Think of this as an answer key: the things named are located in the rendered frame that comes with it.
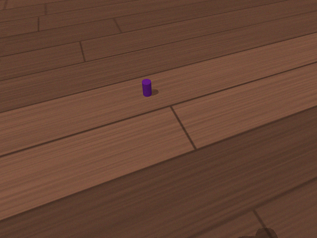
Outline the can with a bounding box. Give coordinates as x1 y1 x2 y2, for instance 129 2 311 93
142 79 152 97

